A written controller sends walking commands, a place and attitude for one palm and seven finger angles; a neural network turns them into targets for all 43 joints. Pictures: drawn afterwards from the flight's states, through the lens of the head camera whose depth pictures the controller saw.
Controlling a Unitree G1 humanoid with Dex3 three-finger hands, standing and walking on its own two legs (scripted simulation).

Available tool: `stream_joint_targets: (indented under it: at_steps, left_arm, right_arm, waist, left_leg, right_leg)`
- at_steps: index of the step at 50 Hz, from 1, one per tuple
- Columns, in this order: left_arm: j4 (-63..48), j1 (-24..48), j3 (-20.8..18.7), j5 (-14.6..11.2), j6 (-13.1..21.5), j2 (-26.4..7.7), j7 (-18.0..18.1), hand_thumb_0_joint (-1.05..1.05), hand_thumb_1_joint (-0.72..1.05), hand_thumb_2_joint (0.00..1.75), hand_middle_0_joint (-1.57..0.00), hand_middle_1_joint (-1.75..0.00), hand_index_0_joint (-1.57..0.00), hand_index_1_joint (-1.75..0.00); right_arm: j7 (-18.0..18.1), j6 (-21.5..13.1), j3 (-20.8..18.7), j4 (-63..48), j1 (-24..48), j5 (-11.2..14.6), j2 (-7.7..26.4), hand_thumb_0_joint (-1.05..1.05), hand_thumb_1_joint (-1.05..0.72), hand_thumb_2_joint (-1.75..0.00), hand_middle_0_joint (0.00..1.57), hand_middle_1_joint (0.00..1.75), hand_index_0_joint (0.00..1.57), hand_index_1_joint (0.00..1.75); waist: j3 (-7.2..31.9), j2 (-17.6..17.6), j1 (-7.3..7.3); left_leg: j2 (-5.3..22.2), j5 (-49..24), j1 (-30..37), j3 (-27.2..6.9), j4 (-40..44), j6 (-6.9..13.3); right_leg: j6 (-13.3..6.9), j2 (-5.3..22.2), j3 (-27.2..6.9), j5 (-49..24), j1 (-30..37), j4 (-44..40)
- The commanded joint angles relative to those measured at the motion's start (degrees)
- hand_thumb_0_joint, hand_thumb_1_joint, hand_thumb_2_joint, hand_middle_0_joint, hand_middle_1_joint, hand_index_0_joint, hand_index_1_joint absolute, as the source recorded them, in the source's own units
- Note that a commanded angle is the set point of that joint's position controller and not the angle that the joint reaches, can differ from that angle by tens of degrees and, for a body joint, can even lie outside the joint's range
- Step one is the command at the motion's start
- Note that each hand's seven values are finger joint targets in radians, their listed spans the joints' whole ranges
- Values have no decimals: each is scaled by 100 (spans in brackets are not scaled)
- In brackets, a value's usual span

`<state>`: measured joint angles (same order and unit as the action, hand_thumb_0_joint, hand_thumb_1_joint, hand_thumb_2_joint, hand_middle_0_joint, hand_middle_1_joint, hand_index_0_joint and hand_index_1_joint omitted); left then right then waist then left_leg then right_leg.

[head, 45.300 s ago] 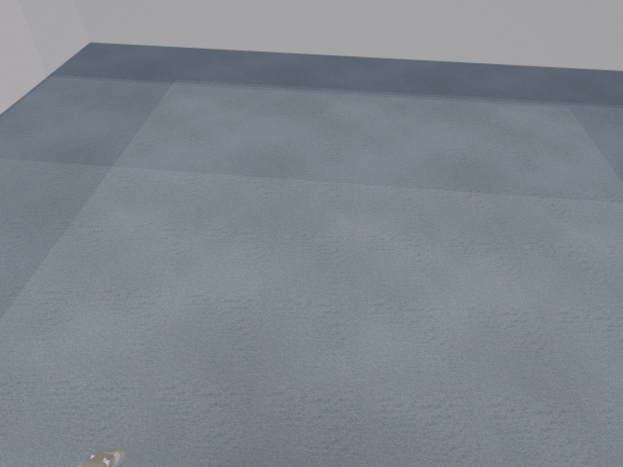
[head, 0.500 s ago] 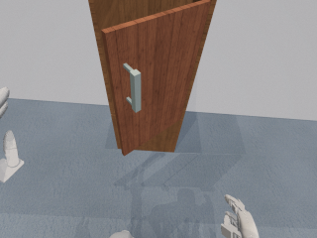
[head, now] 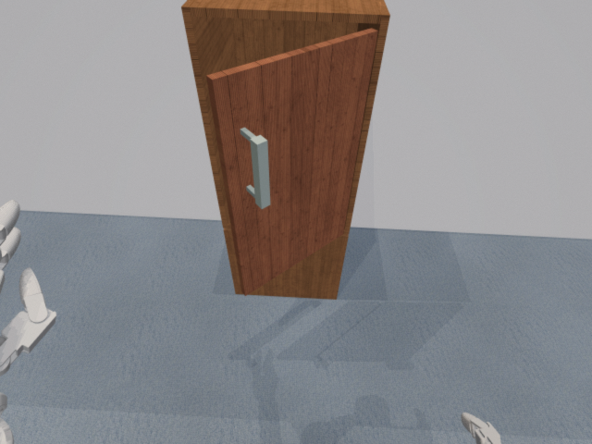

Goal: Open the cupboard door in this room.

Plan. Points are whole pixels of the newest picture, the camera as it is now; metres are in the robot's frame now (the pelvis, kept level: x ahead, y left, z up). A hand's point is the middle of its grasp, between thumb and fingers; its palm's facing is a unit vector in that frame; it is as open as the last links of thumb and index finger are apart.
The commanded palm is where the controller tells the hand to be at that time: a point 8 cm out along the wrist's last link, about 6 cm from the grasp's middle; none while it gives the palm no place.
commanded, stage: stop stepping back and stand still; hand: left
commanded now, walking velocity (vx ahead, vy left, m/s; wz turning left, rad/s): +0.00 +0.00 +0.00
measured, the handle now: (254, 169) +0.56 +0.11 +0.07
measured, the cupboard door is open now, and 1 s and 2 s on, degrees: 42 42 42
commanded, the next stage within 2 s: let the arm hang, fingers relaxed in 0.62 s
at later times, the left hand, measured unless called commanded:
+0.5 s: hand out of the picture +0.16 +0.30 +0.15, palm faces +0.43 -0.80 -0.42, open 7.5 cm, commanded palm +0.11 +0.33 +0.18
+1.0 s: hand out of the picture +0.02 +0.22 -0.17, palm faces -0.07 -0.98 -0.21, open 7.4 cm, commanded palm none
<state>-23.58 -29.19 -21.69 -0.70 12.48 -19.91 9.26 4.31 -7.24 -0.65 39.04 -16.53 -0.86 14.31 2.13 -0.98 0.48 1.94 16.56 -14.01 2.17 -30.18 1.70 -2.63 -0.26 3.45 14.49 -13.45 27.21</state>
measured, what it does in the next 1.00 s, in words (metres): steps on the spot: left foot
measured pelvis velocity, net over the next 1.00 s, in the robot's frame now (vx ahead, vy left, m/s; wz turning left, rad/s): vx -0.06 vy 0.04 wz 0.01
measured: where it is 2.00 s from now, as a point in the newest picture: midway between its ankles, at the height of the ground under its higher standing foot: outside the picture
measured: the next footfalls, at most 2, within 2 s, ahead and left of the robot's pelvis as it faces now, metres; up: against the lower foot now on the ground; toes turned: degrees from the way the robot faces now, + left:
left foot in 0.02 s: +0.03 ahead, +0.14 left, +0.00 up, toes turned +3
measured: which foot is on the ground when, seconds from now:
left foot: up 0.00-0.00, down 0.02-1.00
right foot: down 0.00-1.00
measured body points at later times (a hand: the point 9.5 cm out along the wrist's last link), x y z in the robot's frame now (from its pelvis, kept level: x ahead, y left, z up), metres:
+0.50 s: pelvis -0.04 +0.04 +0.00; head -0.03 +0.05 +0.45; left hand +0.14 +0.34 +0.17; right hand +0.13 -0.19 -0.08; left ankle -0.01 +0.14 -0.74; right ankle +0.00 -0.09 -0.74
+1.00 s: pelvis -0.06 +0.04 -0.01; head -0.03 +0.04 +0.44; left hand +0.03 +0.27 -0.15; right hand +0.03 -0.23 -0.14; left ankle -0.01 +0.14 -0.74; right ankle +0.00 -0.09 -0.74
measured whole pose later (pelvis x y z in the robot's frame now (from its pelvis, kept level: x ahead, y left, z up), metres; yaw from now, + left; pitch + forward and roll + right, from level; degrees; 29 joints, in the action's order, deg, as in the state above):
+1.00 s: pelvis -0.06 +0.04 -0.01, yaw +0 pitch -1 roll +0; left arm 49.6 -13.1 1.2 1.9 -3.5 -11.7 -0.7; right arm -0.8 0.5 0.2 53.9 -9.5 -1.7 15.5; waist -3.8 -0.3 1.9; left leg -0.5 12.6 -16.9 2.8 -30.6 1.3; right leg 0.2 2.5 2.5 11.8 -18.3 31.2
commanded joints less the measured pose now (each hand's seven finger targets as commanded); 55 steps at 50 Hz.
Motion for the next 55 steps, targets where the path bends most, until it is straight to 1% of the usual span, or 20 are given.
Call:
stream_joint_targets:
  at_steps: [1,2,3,5,8,16,20,27,35,36,37,38,39,40,42,44,46,49,53,55]
  left_arm:
    - [-1646,-25,-906,-108,428,-1367,125,0,90,90,-20,-30,-20,-30]
    - [-1441,-229,-959,-102,403,-1362,102,0,90,90,-20,-30,-20,-30]
    - [-1491,-244,-981,-88,393,-1367,78,0,90,90,-20,-30,-20,-30]
    - [-1658,-108,-982,-87,418,-1405,48,0,90,90,-20,-30,-20,-30]
    - [-1438,-135,-875,-126,378,-1248,23,0,90,90,-20,-30,-20,-30]
    - [-1276,170,-761,-114,316,-1167,-12,0,90,90,-20,-30,-20,-30]
    - [-1392,469,-759,-51,300,-1248,6,0,90,90,-20,-30,-20,-30]
    - [-1493,266,-733,-21,333,-1160,34,0,90,90,-20,-30,-20,-30]
    - [-1322,-128,-901,-66,389,-1261,23,0,90,90,-20,-30,-20,-30]
    - [3213,398,1568,365,-620,-305,-797,0,90,90,-20,-30,-20,-30]
    - [3399,426,1402,278,-1040,-253,-895,0,90,90,-20,-30,-20,-30]
    - [3531,626,1476,256,-1127,-176,-910,0,90,90,-20,-30,-20,-30]
    - [3777,806,1508,274,-1160,-204,-917,0,90,90,-20,-30,-20,-30]
    - [4088,959,1537,303,-1155,-315,-921,0,90,90,-20,-30,-20,-30]
    - [4826,1271,1579,329,-1168,-503,-927,0,90,90,-20,-30,-20,-30]
    - [5597,1618,1709,302,-1218,-547,-911,0,90,90,-20,-30,-20,-30]
    - [6278,1806,1860,262,-1267,-459,-880,0,90,90,-20,-30,-20,-30]
    - [7127,1736,1964,213,-1264,-283,-853,0,90,90,-20,-30,-20,-30]
    - [7898,1401,1932,180,-1245,-39,-826,0,90,90,-20,-30,-20,-30]
    - [8130,1327,1925,170,-1230,-29,-824,0,90,90,-20,-30,-20,-30]
  right_arm:
    - [12,-392,-262,-1166,878,83,563,0,-90,-90,20,30,20,30]
    - [-11,-380,-260,-1151,840,103,542,0,-90,-90,20,30,20,30]
    - [-39,-349,-192,-1131,811,87,486,0,-90,-90,20,30,20,30]
    - [-51,-356,-165,-1160,889,82,471,0,-90,-90,20,30,20,30]
    - [-62,-369,-144,-1203,877,115,470,0,-90,-90,20,30,20,30]
    - [-43,-365,-96,-1175,939,68,407,0,-90,-90,20,30,20,30]
    - [-10,-375,-104,-1160,965,43,425,0,-90,-90,20,30,20,30]
    - [18,-442,-120,-1203,897,59,433,0,-90,-90,20,30,20,30]
    - [15,-446,-181,-1170,884,58,471,0,-90,-90,20,30,20,30]
    - [-498,-450,-437,379,1223,113,1505,0,-90,-90,20,30,20,30]
    - [-507,-57,-426,353,727,129,1140,0,-90,-90,20,30,20,30]
    - [-488,85,-372,358,660,66,1099,0,-90,-90,20,30,20,30]
    - [-477,198,-315,331,765,32,1121,0,-90,-90,20,30,20,30]
    - [-466,264,-299,352,820,-8,1159,0,-90,-90,20,30,20,30]
    - [-476,383,-284,526,873,-43,1212,0,-90,-90,20,30,20,30]
    - [-481,519,-218,756,816,-47,1067,0,-90,-90,20,30,20,30]
    - [-489,635,-120,992,742,-70,821,0,-90,-90,20,30,20,30]
    - [-452,708,-44,1332,622,-74,609,0,-90,-90,20,30,20,30]
    - [-379,750,-48,1689,364,-75,423,0,-90,-90,20,30,20,30]
    - [-353,772,-84,1809,202,-46,424,0,-90,-90,20,30,20,30]
  waist:
    - [415,212,-108]
    - [431,178,-68]
    - [448,626,-15]
    - [360,928,-38]
    - [234,545,-45]
    - [-17,220,-29]
    - [-101,524,-35]
    - [127,782,-71]
    - [130,483,-74]
    - [-412,525,192]
    - [72,574,118]
    - [174,461,99]
    - [73,326,56]
    - [113,-189,-1]
    - [111,-857,-52]
    - [8,-942,11]
    - [-153,-200,45]
    - [-164,500,17]
    - [-127,960,-40]
    - [-226,720,-51]
  left_leg:
    - [407,-1702,380,-435,723,112]
    - [384,-2049,344,-299,541,63]
    - [324,-2239,251,-301,612,26]
    - [413,-2353,149,-355,702,17]
    - [459,-1807,-157,-386,857,1]
    - [179,-117,-345,-269,966,-63]
    - [127,389,-360,-311,1162,-66]
    - [210,168,-517,-447,1472,-68]
    - [142,-316,-502,-381,1287,-130]
    - [283,-1559,-892,-621,274,-59]
    - [396,-1911,-307,-502,351,-140]
    - [558,-1465,-464,-751,477,30]
    - [636,-1115,-779,-956,685,165]
    - [649,-1016,-848,-1057,739,212]
    - [430,-727,-751,-918,573,184]
    - [195,-510,-440,-722,426,101]
    - [121,-332,-295,-623,525,38]
    - [167,11,-288,-661,851,-12]
    - [204,343,-351,-683,1024,-27]
    - [231,378,-324,-699,1036,-15]
  right_leg:
    - [187,483,-841,-1216,592,-191]
    - [198,414,-783,-1655,640,-108]
    - [208,350,-591,-1837,675,103]
    - [266,221,-396,-1761,650,280]
    - [317,128,-331,-1402,757,189]
    - [282,257,-719,-564,495,-635]
    - [287,203,-712,68,356,-921]
    - [339,61,-389,-505,909,-556]
    - [330,139,-412,-879,936,-632]
    - [150,646,-253,-1539,-36,69]
    - [92,632,-463,-1059,-261,28]
    - [92,488,-309,-221,-371,221]
    - [105,371,-308,91,-278,434]
    - [75,333,-358,82,-41,434]
    - [12,541,-545,-44,40,75]
    - [-74,789,-795,134,-203,-315]
    - [-87,834,-861,493,-345,-509]
    - [-13,714,-833,693,-193,-587]
    - [-9,669,-695,560,91,-689]
    - [-11,651,-635,575,80,-794]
